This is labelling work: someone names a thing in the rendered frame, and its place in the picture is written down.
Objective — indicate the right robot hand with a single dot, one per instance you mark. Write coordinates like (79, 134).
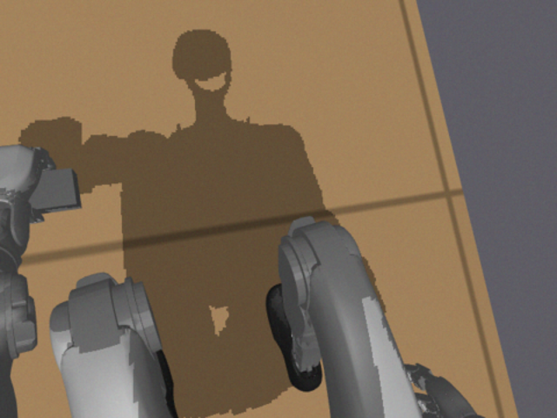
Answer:
(442, 400)

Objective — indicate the left robot arm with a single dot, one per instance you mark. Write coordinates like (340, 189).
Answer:
(18, 322)

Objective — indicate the right robot foot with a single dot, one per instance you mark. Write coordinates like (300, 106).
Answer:
(282, 334)

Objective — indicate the left robot foot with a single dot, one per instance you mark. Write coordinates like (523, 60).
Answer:
(168, 383)

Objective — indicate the small box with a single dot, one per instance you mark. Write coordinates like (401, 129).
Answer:
(56, 191)

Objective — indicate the left robot hand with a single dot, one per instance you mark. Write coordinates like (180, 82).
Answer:
(20, 171)

